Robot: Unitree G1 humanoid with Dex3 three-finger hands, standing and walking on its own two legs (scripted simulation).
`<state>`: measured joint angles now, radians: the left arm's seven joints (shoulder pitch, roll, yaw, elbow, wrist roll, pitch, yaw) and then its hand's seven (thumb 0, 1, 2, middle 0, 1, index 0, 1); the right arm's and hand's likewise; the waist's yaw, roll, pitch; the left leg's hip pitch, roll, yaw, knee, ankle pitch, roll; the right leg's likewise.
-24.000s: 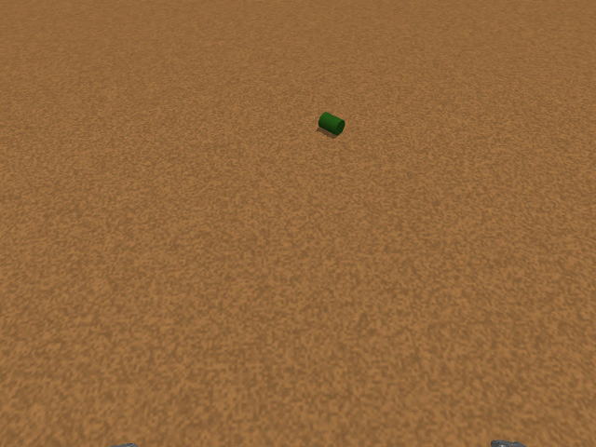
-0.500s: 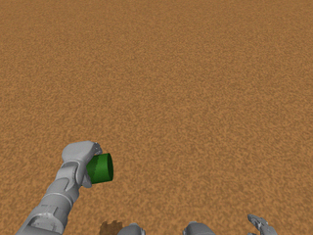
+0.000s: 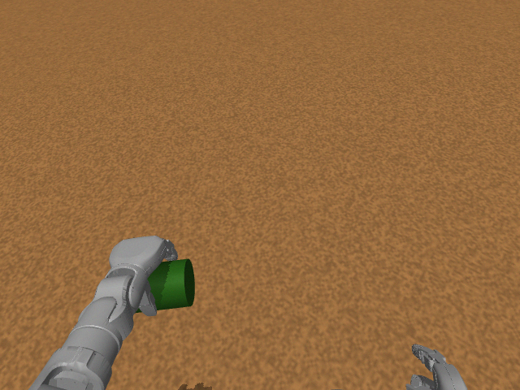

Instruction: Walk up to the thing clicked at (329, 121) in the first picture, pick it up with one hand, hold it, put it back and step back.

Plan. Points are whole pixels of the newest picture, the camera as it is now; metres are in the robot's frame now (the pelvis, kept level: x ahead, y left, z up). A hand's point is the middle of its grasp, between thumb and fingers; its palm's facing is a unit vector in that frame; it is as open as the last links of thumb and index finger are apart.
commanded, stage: hold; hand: left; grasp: from above
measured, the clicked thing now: (158, 285) +0.31 +0.22 -0.10
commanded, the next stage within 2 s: crouch in 1.42 s
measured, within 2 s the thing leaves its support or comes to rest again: neither
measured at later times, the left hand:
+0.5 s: hand (148, 282) +0.29 +0.21 -0.03, palm faces -0.44 -0.05 -0.90, open 10.4 cm
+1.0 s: hand (141, 284) +0.28 +0.22 -0.02, palm faces -0.46 -0.05 -0.89, open 10.5 cm
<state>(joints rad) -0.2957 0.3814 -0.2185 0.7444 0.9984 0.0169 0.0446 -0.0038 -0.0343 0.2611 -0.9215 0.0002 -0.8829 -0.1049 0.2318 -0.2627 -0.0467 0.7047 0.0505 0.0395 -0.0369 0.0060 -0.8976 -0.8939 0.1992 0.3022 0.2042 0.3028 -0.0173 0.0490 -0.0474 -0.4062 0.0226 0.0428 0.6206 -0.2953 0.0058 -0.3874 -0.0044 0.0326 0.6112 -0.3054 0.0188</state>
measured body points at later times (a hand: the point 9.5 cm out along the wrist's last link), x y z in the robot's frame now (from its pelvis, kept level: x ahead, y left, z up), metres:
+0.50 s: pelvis -0.01 -0.01 +0.01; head +0.00 -0.03 +0.46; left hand +0.31 +0.21 +0.02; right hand +0.13 -0.27 -0.11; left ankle +0.01 +0.11 -0.73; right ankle +0.00 -0.13 -0.73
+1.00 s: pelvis -0.01 +0.00 +0.01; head +0.00 -0.02 +0.46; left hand +0.30 +0.22 +0.03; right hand +0.14 -0.25 -0.10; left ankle +0.01 +0.11 -0.73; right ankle +0.00 -0.13 -0.73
